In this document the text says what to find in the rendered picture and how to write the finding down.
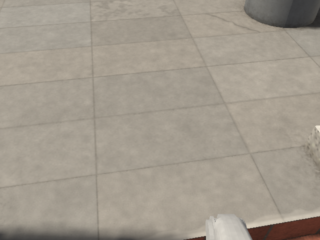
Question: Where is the robot right thigh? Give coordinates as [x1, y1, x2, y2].
[205, 214, 253, 240]

